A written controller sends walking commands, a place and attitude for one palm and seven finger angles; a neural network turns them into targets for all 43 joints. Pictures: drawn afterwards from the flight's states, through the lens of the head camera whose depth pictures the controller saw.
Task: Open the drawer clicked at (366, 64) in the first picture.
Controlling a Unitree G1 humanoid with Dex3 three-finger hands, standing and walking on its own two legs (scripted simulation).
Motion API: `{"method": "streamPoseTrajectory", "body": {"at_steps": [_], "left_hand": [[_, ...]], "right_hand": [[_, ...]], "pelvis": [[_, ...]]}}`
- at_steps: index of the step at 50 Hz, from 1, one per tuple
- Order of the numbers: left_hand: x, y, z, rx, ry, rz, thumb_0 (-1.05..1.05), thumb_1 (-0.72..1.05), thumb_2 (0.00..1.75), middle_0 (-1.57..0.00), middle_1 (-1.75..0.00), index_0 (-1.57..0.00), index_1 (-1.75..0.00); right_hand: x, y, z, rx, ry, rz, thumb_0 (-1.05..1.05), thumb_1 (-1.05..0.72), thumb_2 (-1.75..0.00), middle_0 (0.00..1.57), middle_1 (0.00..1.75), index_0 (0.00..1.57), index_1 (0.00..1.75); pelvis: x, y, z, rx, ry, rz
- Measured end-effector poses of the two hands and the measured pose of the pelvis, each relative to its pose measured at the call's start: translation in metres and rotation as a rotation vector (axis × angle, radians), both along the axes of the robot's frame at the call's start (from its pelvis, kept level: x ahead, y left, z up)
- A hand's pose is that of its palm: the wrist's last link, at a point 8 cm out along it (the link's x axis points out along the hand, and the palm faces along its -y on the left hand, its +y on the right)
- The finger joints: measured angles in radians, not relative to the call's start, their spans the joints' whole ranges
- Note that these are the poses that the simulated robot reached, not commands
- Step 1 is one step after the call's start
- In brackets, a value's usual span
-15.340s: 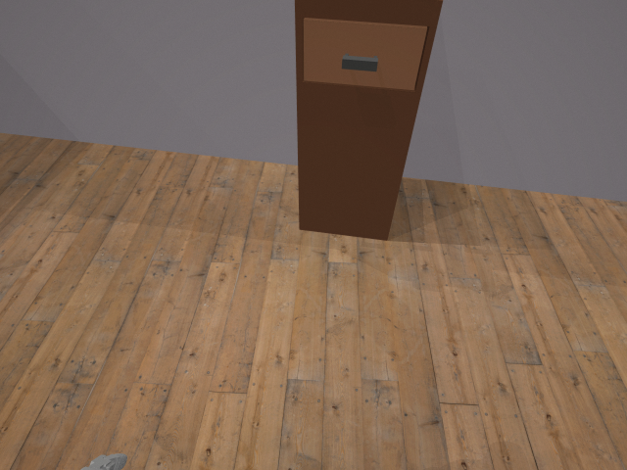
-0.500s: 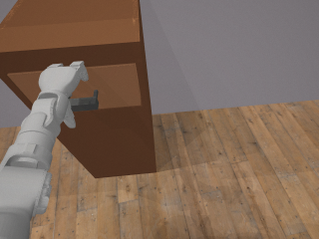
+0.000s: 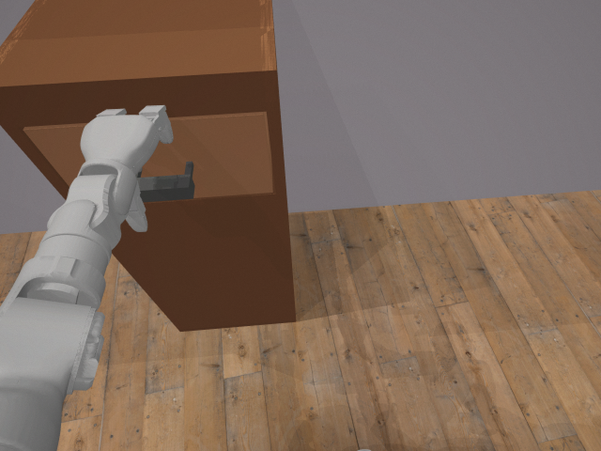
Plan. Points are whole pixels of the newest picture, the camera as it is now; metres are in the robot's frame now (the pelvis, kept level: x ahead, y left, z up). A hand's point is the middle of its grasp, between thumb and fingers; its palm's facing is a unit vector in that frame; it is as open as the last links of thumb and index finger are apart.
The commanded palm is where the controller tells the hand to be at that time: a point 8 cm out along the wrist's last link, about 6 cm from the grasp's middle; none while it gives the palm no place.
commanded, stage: move the hooked fingers above the handle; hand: left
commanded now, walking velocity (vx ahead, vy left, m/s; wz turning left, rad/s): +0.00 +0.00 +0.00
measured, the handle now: (161, 178) +0.53 +0.21 +0.03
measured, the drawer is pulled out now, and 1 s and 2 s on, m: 0.00 0.00 0.00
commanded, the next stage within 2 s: lower the fingers behind the handle in 0.42 s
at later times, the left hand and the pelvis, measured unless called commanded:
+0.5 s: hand (139, 168) +0.48 +0.21 +0.10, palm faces +0.00 +0.01 -1.00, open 13.5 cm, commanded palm +0.48 +0.24 +0.14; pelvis -0.01 +0.00 +0.00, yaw +0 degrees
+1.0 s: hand (140, 169) +0.49 +0.21 +0.09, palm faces +0.03 +0.00 -1.00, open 13.6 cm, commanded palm +0.48 +0.23 +0.11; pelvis -0.01 -0.01 -0.01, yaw +0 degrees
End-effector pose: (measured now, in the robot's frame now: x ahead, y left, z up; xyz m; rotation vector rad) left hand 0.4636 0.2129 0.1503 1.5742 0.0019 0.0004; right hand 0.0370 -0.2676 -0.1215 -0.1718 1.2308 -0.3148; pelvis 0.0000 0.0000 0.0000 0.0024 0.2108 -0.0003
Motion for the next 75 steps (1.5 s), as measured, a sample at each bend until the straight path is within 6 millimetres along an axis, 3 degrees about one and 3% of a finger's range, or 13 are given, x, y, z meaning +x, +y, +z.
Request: {"method": "streamPoseTrajectory", "body": {"at_steps": [55, 75], "left_hand": [[-0.001, -0.003, -0.005, 0.001, -0.042, 0.034, 0.0, -0.49, 0.3, -0.38, -1.24, -0.34, -1.3], [-0.003, -0.006, -0.007, 0.018, -0.041, 0.064, 0.0, -0.49, 0.3, -0.34, -1.22, -0.28, -1.34]], "right_hand": [[-0.026, -0.01, -0.005, -0.024, 0.025, 0.017, 0.01, -0.91, -0.9, 0.2, 0.3, 0.21, 0.3], [-0.067, -0.01, -0.012, -0.052, 0.037, -0.01, 0.01, -0.91, -0.9, 0.2, 0.3, 0.21, 0.3]], "pelvis": [[-0.017, -0.005, -0.011, -0.004, 0.041, 0.011], [-0.042, -0.002, -0.025, -0.005, 0.067, 0.002]]}}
